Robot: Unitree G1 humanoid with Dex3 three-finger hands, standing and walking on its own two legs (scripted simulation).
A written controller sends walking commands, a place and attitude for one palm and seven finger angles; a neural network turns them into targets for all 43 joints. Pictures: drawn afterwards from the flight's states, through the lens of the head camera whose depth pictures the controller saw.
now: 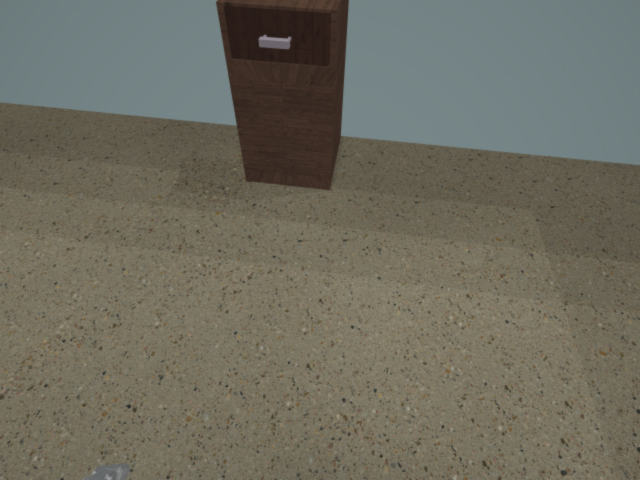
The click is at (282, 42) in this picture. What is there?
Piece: drawer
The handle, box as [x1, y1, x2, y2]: [258, 35, 290, 48]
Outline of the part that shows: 258,39 259,46 277,48 288,48 290,41 290,37 288,37 287,39 267,37 266,35 262,37 260,36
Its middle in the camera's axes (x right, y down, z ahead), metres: -0.16 -0.70 +1.36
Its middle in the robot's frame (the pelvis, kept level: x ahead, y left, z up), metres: +1.48 +0.24 -0.08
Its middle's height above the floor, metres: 0.69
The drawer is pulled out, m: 0.00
